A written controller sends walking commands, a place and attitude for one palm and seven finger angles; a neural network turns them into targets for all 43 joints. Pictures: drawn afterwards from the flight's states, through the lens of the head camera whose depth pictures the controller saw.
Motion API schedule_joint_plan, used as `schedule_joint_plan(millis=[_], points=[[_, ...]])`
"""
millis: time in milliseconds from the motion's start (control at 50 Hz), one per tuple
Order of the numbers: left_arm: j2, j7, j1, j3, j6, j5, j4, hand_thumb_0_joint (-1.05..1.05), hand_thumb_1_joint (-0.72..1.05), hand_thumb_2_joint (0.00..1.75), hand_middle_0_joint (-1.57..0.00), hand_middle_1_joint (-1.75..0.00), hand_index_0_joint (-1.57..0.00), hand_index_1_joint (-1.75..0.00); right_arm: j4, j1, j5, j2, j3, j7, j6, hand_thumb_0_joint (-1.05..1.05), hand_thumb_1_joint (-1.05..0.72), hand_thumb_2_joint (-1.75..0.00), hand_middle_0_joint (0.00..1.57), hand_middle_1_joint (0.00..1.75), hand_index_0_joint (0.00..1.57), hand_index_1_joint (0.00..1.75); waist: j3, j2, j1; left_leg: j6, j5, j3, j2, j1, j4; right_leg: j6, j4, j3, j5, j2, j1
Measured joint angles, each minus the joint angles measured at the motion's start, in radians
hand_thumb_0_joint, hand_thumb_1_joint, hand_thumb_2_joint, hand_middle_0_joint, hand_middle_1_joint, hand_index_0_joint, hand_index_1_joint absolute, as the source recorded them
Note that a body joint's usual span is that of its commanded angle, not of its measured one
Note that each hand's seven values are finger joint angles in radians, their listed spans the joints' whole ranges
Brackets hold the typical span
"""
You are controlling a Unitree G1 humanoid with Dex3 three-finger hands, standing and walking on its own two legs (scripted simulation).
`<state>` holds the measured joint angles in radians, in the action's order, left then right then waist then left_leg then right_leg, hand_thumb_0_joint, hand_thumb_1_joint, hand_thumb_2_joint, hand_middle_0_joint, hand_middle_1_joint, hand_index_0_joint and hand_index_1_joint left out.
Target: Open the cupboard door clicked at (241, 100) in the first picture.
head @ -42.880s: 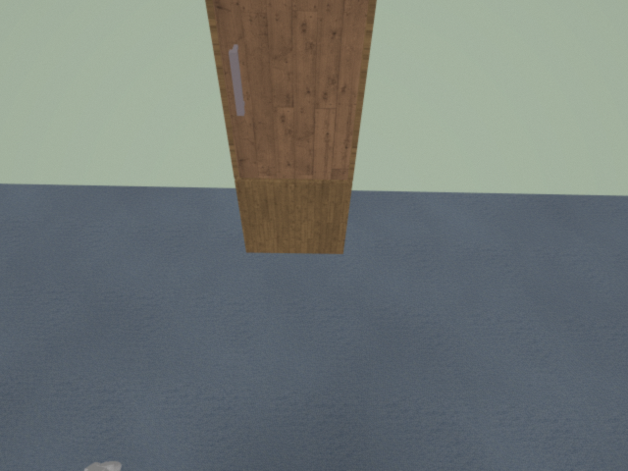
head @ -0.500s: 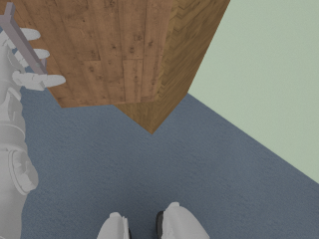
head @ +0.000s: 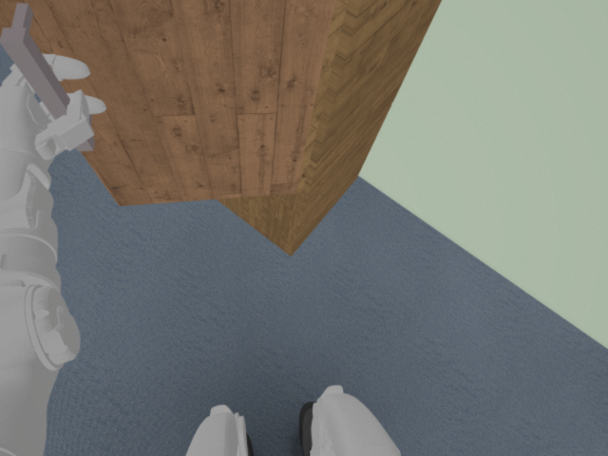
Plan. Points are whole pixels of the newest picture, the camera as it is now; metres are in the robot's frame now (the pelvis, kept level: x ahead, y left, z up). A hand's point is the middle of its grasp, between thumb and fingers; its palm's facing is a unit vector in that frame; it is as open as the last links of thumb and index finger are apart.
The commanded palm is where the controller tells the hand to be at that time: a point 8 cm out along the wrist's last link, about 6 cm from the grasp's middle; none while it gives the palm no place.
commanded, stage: pull the door open along its arc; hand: left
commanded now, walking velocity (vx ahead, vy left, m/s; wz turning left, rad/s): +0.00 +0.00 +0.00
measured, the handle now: (58, 87) +0.56 +0.25 +0.07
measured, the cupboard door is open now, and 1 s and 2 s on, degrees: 46 82 95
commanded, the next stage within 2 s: open thumb and fingers to let go in 1.14 s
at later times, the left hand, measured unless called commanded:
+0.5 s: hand (92, 174) +0.44 +0.21 +0.06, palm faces +0.01 -1.00 -0.01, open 5.6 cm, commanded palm +0.38 +0.26 +0.07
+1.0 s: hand (174, 261) +0.34 +0.11 +0.07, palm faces +0.45 -0.89 -0.01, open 5.9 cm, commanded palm +0.27 +0.16 +0.07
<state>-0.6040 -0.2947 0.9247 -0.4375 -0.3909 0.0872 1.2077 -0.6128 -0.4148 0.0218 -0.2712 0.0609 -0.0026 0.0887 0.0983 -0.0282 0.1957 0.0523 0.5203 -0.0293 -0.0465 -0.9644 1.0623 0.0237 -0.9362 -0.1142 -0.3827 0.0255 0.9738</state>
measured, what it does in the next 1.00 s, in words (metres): stands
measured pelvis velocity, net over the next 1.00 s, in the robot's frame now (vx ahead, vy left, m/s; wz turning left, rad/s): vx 0.02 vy -0.03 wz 0.04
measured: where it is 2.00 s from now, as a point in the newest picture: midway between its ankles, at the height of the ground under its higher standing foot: outside the picture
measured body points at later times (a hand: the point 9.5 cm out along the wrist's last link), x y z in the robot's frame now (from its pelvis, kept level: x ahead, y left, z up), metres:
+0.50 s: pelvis +0.02 +0.00 +0.02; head +0.13 +0.02 +0.46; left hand +0.44 +0.26 +0.06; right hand +0.05 -0.26 -0.09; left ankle -0.02 +0.08 -0.67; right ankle +0.03 -0.11 -0.67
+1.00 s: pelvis +0.02 -0.03 +0.02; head +0.07 -0.03 +0.47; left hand +0.31 +0.16 +0.07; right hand +0.19 -0.24 -0.09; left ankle -0.02 +0.08 -0.67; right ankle +0.03 -0.11 -0.67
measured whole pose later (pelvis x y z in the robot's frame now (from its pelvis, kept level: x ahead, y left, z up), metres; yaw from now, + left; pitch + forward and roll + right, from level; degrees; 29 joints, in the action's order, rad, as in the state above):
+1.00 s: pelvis +0.02 -0.03 +0.02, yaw +2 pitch +14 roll +0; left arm 0.02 0.45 0.01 0.00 -0.30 -0.01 0.25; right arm -0.55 -0.21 0.06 -0.17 0.02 -0.03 0.04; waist 0.14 -0.02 0.01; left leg 0.01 0.50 -0.03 -0.02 -0.66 0.92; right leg 0.06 -0.90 -0.10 -0.43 0.01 0.71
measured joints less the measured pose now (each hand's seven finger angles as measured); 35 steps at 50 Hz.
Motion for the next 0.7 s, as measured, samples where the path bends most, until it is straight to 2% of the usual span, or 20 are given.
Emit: schedule_joint_plan(millis=[100, 240, 380, 500, 540, 580, 640, 700], points=[[-0.010, 0.003, 0.013, -0.006, -0.004, -0.008, 0.018, 0.01, 0.78, 0.86, -0.39, -1.34, -0.40, -1.35, 0.005, 0.005, 0.001, 0.002, 0.004, 0.001, -0.005, 0.00, -0.91, -0.90, 0.20, 0.30, 0.20, 0.30, -0.002, 0.001, 0.006, 0.001, 0.001, -0.002, 0.001, -0.006, 0.006, 0.000, -0.008, 0.002, -0.001, -0.001, 0.008], [0.015, 0.004, -0.065, -0.009, 0.003, 0.022, -0.068, 0.01, 0.80, 0.84, -0.39, -1.35, -0.39, -1.35, 0.022, 0.000, -0.006, 0.001, -0.007, -0.008, 0.005, 0.01, -0.91, -0.90, 0.20, 0.30, 0.20, 0.30, 0.004, 0.002, -0.006, 0.002, 0.000, -0.019, -0.004, 0.016, -0.012, -0.002, 0.004, 0.019, 0.003, 0.006, -0.005], [0.101, 0.011, -0.259, 0.015, 0.021, 0.078, -0.257, 0.01, 0.79, 0.80, -0.38, -1.35, -0.37, -1.35, 0.046, -0.006, -0.025, 0.003, -0.026, -0.020, 0.019, 0.01, -0.91, -0.90, 0.20, 0.30, 0.20, 0.30, 0.023, 0.001, -0.035, 0.002, -0.005, -0.037, -0.005, 0.093, -0.068, -0.005, 0.050, 0.039, 0.009, 0.011, -0.070], [0.203, 0.025, -0.484, 0.078, 0.022, 0.129, -0.471, 0.00, 0.76, 0.76, -0.37, -1.35, -0.37, -1.35, 0.073, 0.015, -0.040, 0.008, -0.042, -0.033, 0.007, 0.01, -0.91, -0.90, 0.20, 0.30, 0.20, 0.30, 0.043, 0.002, -0.068, 0.002, -0.011, -0.047, 0.001, 0.173, -0.121, -0.007, 0.087, 0.052, 0.008, 0.010, -0.141], [0.259, 0.082, -0.552, 0.101, 0.030, 0.140, -0.558, 0.01, 0.74, 0.75, -0.38, -1.35, -0.37, -1.35, 0.081, 0.031, -0.039, 0.013, -0.050, -0.036, -0.007, 0.01, -0.91, -0.90, 0.20, 0.30, 0.20, 0.30, 0.048, 0.003, -0.086, 0.001, -0.012, -0.050, 0.003, 0.193, -0.131, -0.008, 0.092, 0.055, 0.007, 0.009, -0.158], [0.329, 0.179, -0.620, 0.124, 0.030, 0.141, -0.648, 0.01, 0.73, 0.74, -0.38, -1.35, -0.38, -1.35, 0.086, 0.054, -0.033, 0.018, -0.058, -0.044, -0.023, 0.01, -0.91, -0.90, 0.20, 0.30, 0.20, 0.30, 0.053, 0.003, -0.102, -0.001, -0.012, -0.052, 0.007, 0.206, -0.137, -0.008, 0.091, 0.058, 0.004, 0.005, -0.167], [0.420, 0.324, -0.706, 0.179, 0.030, 0.099, -0.766, 0.02, 0.73, 0.74, -0.37, -1.34, -0.37, -1.34, 0.090, 0.099, -0.019, 0.030, -0.063, -0.057, -0.037, 0.01, -0.91, -0.90, 0.20, 0.30, 0.20, 0.30, 0.056, 0.003, -0.122, -0.003, -0.011, -0.053, 0.014, 0.220, -0.137, -0.007, 0.077, 0.061, -0.006, -0.001, -0.176], [0.485, 0.440, -0.770, 0.243, 0.032, 0.048, -0.843, 0.01, 0.72, 0.74, -0.37, -1.32, -0.36, -1.33, 0.093, 0.143, -0.005, 0.046, -0.063, -0.060, -0.040, 0.01, -0.91, -0.90, 0.20, 0.30, 0.20, 0.30, 0.053, 0.004, -0.143, -0.006, -0.007, -0.051, 0.019, 0.236, -0.132, -0.003, 0.060, 0.059, -0.017, -0.006, -0.187]])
